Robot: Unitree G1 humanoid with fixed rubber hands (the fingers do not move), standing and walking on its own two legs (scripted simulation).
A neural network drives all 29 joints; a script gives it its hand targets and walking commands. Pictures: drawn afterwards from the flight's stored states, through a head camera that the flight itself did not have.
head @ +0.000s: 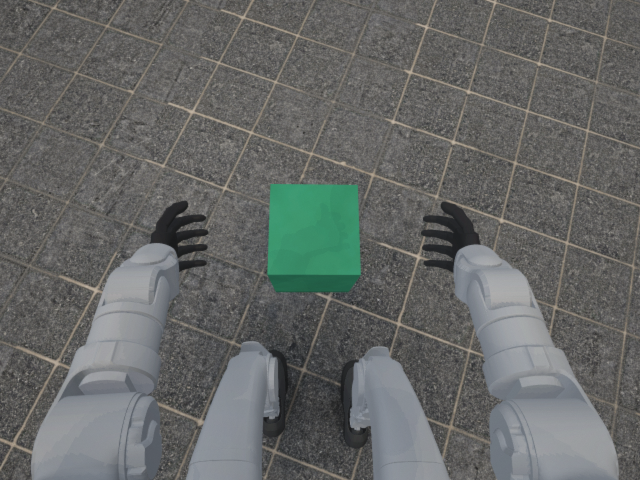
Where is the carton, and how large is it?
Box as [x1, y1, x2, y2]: [267, 184, 360, 291]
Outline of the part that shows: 270,184 267,274 275,290 348,291 360,274 357,185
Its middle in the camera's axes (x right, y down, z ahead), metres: -0.02 +0.01 +0.97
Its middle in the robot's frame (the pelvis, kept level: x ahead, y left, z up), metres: +0.53 +0.01 -0.54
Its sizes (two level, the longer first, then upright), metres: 0.210 0.200 0.250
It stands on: the floor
